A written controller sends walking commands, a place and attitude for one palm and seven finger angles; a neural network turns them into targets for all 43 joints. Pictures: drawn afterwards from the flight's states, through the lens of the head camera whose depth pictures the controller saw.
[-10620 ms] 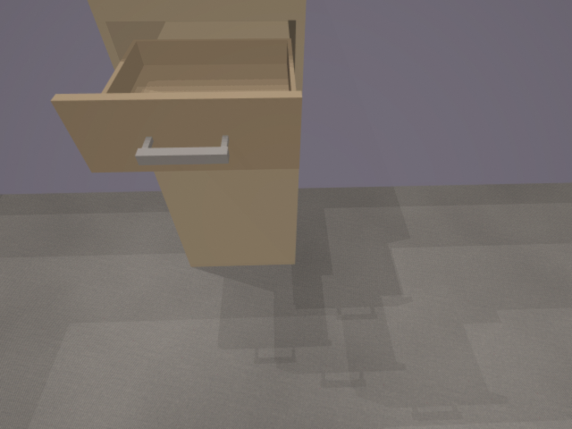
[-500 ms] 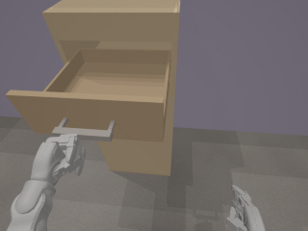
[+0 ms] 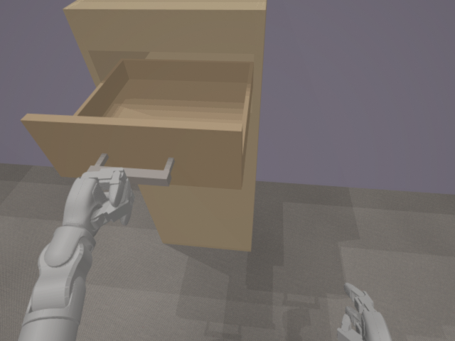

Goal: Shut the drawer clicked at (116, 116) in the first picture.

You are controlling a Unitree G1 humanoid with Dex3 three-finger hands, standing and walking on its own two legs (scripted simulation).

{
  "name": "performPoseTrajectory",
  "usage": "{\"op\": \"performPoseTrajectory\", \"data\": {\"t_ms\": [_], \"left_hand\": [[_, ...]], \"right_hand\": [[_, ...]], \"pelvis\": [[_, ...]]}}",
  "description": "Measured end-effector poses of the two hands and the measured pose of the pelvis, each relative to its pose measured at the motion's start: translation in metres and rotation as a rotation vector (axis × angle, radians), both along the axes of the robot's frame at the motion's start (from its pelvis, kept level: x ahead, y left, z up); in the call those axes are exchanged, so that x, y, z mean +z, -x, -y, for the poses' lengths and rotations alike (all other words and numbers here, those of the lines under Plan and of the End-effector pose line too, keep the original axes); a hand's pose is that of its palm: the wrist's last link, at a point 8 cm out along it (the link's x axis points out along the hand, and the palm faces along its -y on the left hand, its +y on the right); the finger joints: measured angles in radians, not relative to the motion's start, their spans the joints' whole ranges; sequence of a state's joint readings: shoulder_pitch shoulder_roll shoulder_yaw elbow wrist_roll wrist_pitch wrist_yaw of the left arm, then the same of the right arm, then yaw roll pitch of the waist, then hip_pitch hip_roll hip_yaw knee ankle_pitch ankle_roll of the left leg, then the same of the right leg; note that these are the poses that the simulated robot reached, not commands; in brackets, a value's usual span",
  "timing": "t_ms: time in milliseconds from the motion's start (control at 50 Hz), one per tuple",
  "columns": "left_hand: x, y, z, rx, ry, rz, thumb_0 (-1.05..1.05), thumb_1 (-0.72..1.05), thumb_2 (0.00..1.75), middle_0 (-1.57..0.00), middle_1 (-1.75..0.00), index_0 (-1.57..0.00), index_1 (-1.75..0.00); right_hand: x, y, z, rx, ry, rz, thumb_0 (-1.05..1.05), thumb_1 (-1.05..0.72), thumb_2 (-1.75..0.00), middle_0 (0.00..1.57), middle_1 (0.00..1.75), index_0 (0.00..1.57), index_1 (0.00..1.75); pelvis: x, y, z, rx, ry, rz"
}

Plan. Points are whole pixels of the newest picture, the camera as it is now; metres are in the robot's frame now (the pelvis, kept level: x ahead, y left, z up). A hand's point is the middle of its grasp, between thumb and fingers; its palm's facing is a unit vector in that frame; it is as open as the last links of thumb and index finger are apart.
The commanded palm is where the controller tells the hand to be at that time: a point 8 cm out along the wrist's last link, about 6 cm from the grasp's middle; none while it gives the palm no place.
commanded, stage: push the drawer shut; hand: left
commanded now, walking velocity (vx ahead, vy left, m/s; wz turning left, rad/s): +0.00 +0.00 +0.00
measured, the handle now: (132, 168) +0.37 +0.21 +0.12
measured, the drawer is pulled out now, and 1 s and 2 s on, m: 0.27 0.13 0.02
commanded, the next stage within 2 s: none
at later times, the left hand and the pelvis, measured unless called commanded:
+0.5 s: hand (143, 167) +0.38 +0.19 +0.12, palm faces +0.00 -1.00 -0.05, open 3.2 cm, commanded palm +0.37 +0.23 +0.12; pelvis +0.00 +0.00 +0.00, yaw -1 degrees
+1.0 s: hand (153, 146) +0.43 +0.19 +0.12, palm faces -0.02 -1.00 -0.03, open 3.1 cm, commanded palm +0.43 +0.23 +0.12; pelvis +0.01 +0.01 +0.00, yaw -1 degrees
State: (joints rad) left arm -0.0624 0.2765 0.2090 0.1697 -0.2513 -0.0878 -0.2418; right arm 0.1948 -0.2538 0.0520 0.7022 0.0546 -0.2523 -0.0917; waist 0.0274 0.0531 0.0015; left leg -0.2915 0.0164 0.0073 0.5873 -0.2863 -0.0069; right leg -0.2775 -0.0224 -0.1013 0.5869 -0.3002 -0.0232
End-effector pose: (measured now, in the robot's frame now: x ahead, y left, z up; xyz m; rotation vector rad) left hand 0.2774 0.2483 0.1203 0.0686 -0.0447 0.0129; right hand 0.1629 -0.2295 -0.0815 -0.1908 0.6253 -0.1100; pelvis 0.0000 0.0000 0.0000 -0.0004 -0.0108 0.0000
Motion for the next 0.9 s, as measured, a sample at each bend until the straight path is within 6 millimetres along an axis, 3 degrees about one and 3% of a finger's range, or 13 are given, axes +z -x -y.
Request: {"op": "performPoseTrajectory", "data": {"t_ms": [420,600,900], "left_hand": [[0.001,-0.067,0.003,-0.012,0.016,-0.032,0.01,0.81,0.95,-1.40,-1.60,-1.40,-1.60],[0.001,-0.093,0.008,-0.020,0.020,-0.037,0.02,0.86,0.97,-1.40,-1.60,-1.40,-1.60],[0.001,-0.127,0.007,-0.030,0.033,-0.044,0.01,0.84,0.96,-1.40,-1.60,-1.40,-1.60]], "right_hand": [[-0.017,0.042,0.025,-0.075,0.021,-0.144,0.02,-0.90,-0.90,0.20,0.30,0.20,0.30],[-0.024,0.057,0.024,-0.101,0.016,-0.217,0.02,-0.90,-0.90,0.20,0.30,0.20,0.30],[-0.025,0.066,0.018,-0.122,0.022,-0.283,0.02,-0.90,-0.90,0.20,0.30,0.20,0.30]], "pelvis": [[-0.001,0.004,0.006,-0.009,0.000,-0.038],[-0.001,-0.004,0.001,-0.016,-0.002,-0.062],[-0.002,-0.010,-0.006,-0.023,0.004,-0.094]]}}
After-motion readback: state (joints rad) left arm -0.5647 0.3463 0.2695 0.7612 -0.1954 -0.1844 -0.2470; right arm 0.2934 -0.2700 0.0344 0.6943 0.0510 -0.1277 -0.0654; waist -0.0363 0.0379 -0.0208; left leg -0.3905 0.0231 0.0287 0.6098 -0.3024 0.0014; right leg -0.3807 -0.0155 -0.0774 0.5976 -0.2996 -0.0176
